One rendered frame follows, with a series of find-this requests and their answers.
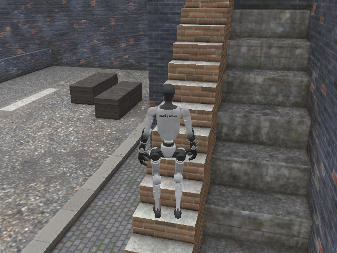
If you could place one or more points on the robot right upper arm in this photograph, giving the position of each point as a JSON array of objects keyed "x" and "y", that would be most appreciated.
[{"x": 187, "y": 120}]

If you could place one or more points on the robot left upper arm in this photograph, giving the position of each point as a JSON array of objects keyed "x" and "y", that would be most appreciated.
[{"x": 149, "y": 120}]

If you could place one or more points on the left robot hand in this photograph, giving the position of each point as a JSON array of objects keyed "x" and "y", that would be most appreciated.
[{"x": 141, "y": 158}]

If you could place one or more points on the robot left thigh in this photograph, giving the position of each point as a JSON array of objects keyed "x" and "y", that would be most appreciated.
[{"x": 155, "y": 155}]

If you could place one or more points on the right robot hand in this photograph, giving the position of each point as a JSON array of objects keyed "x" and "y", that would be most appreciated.
[{"x": 190, "y": 152}]

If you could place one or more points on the robot left forearm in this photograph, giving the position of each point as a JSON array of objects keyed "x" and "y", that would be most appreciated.
[{"x": 143, "y": 142}]

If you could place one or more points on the robot right forearm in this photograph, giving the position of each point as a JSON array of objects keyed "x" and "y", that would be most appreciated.
[{"x": 191, "y": 139}]

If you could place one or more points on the left robot foot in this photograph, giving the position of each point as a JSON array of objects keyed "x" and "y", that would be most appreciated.
[{"x": 157, "y": 213}]

